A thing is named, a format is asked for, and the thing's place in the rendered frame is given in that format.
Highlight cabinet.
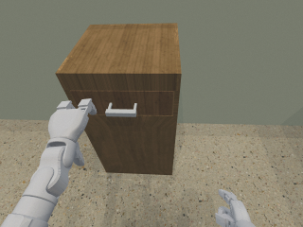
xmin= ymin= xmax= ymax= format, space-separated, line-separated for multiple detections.
xmin=55 ymin=23 xmax=182 ymax=176

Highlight handle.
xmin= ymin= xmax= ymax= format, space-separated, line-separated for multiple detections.
xmin=105 ymin=102 xmax=137 ymax=117

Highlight drawer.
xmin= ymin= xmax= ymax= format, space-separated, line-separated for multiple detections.
xmin=70 ymin=90 xmax=173 ymax=115

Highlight robot left hand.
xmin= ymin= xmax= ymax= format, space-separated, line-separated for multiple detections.
xmin=48 ymin=98 xmax=97 ymax=166

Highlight robot right hand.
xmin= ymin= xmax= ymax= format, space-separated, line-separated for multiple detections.
xmin=215 ymin=189 xmax=251 ymax=227

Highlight left robot forearm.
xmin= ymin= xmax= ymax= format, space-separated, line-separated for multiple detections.
xmin=0 ymin=137 xmax=77 ymax=227

